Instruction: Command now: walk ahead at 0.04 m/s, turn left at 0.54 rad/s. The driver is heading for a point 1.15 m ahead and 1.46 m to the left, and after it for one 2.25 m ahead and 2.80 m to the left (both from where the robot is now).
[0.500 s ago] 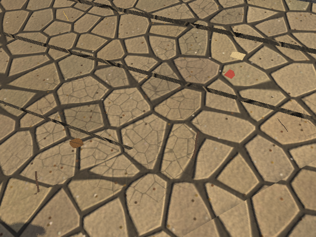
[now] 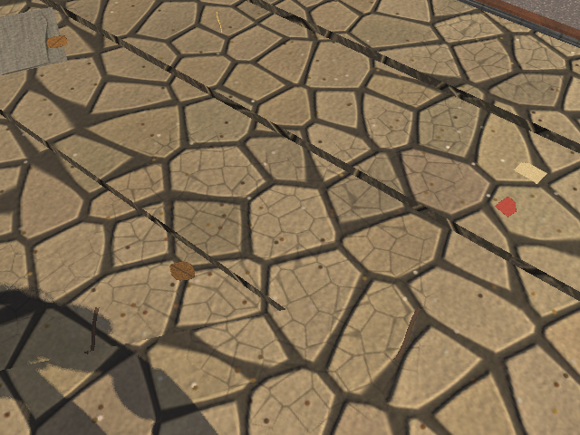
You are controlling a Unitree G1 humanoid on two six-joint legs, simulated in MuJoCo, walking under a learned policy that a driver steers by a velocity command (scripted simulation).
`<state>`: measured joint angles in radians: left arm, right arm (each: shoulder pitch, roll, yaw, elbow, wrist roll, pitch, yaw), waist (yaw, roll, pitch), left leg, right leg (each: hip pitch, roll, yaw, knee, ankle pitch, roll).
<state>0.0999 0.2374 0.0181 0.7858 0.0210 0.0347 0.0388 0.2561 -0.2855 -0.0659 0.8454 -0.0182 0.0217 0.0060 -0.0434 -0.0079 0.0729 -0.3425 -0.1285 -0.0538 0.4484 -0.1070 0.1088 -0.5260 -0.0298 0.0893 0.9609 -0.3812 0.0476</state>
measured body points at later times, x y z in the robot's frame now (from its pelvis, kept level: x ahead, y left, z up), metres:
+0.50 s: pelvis +0.02 -0.06 +0.01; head +0.06 -0.08 +0.46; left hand +0.04 +0.23 -0.09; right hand +0.22 -0.29 -0.12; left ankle -0.04 +0.05 -0.67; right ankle +0.04 -0.16 -0.73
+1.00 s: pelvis +0.03 -0.02 +0.01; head +0.04 +0.01 +0.46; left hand -0.02 +0.29 -0.10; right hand +0.24 -0.23 -0.10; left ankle -0.04 +0.03 -0.73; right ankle +0.16 -0.11 -0.69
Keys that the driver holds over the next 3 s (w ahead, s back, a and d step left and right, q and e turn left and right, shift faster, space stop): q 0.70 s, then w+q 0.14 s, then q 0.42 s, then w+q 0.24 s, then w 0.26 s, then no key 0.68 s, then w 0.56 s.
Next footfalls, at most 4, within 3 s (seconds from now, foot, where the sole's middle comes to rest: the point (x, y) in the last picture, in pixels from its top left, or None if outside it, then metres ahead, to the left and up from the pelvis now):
0.18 right None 0.08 -0.15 -0.77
0.66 left None -0.01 0.05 -0.77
1.14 right None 0.19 -0.04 -0.77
1.70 left None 0.08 0.23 -0.77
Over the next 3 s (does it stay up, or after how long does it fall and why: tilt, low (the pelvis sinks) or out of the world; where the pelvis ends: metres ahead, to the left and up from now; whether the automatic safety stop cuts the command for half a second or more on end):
stays up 0.30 0.40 -0.03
